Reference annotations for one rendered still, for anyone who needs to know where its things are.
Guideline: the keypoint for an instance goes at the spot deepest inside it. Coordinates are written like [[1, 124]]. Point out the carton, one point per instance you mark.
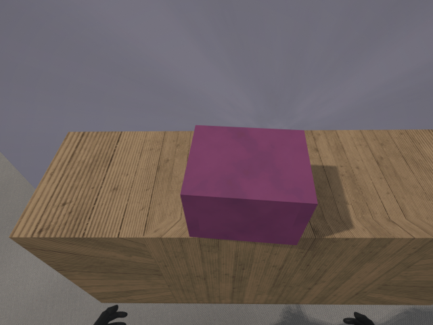
[[248, 184]]

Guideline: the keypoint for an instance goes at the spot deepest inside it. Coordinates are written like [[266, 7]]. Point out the left robot hand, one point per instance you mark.
[[110, 314]]

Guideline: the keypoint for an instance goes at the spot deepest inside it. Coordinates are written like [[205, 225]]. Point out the pedestal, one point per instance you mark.
[[108, 216]]

